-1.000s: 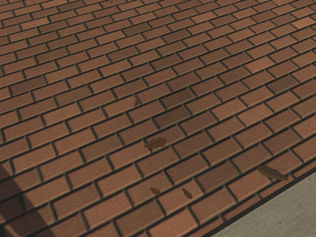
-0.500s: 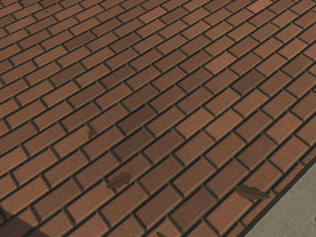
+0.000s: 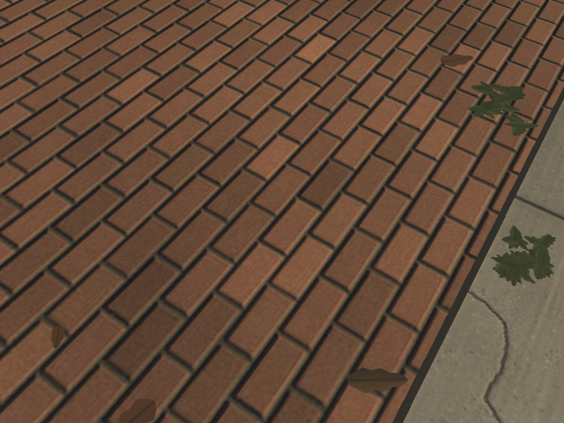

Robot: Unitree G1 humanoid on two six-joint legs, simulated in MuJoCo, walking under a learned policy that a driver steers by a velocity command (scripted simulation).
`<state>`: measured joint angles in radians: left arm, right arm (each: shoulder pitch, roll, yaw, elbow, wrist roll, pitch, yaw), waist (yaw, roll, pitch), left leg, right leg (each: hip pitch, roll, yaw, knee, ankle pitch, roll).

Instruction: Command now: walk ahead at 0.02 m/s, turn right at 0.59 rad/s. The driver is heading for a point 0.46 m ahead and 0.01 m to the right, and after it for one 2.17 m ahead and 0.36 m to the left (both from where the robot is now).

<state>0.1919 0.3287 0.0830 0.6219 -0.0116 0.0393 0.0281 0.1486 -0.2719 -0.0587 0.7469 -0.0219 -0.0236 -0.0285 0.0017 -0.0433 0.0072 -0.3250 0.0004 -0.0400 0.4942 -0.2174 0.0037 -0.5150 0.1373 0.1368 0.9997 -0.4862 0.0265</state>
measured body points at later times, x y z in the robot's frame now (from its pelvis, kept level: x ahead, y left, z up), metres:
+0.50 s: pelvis +0.03 -0.06 +0.01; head +0.04 -0.09 +0.46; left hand +0.18 +0.19 -0.08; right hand +0.10 -0.36 -0.11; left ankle +0.10 +0.09 -0.66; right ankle -0.03 -0.14 -0.74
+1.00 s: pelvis +0.28 -0.04 -0.01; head +0.33 -0.04 +0.44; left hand +0.39 +0.23 -0.12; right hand +0.43 -0.32 -0.11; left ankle +0.35 +0.03 -0.74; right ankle +0.17 -0.19 -0.64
